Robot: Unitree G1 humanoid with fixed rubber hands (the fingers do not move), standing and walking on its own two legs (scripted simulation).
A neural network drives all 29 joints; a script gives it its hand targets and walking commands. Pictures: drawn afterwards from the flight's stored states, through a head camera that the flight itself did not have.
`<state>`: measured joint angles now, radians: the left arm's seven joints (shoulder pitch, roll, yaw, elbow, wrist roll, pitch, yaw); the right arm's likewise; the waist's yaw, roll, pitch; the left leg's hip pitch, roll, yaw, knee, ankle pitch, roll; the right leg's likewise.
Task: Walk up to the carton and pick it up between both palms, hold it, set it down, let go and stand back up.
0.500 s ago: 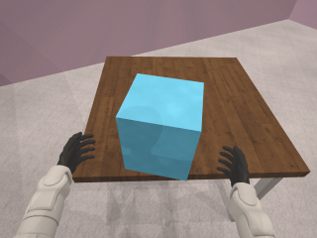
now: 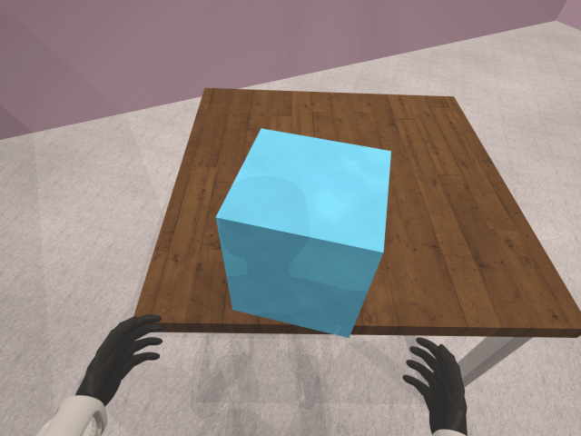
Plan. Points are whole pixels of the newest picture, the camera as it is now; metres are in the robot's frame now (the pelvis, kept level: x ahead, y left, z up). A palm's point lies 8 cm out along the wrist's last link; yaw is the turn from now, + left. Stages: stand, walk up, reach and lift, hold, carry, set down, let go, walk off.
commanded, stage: set down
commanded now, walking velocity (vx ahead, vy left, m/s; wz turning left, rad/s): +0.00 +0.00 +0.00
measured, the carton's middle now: (306, 236) +0.44 +0.00 +0.01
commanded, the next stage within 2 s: let go in 1.50 s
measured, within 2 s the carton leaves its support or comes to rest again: neither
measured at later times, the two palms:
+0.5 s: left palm (103, 420) +0.17 +0.25 -0.03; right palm (443, 423) +0.17 -0.18 -0.04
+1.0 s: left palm out of the picture +0.15 +0.22 -0.07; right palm out of the picture +0.14 -0.21 -0.07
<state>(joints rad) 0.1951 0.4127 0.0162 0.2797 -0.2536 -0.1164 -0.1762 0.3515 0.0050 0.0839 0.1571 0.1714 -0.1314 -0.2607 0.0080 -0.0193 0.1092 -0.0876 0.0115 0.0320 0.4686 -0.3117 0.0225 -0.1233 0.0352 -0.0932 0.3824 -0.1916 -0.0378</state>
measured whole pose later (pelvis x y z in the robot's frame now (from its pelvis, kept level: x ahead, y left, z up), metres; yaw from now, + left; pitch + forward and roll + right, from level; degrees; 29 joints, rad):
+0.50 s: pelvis -0.01 +0.02 +0.00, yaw -1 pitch -7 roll -2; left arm 0.24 0.37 -0.10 0.43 -0.24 -0.14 -0.08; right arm 0.20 -0.05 -0.02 0.53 0.10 -0.22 -0.11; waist 0.01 0.02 0.08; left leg -0.06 0.00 0.05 0.50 -0.33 0.04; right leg -0.10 0.02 -0.08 0.41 -0.20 -0.02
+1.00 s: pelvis -0.01 -0.02 +0.00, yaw -1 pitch -6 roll +0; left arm 0.22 0.28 -0.03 0.50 -0.09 0.01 -0.02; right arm 0.25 -0.09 0.02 0.61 0.05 -0.18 -0.03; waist 0.02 -0.02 0.09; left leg -0.03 0.01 0.04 0.41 -0.28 0.00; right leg -0.11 0.03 -0.08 0.40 -0.19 -0.06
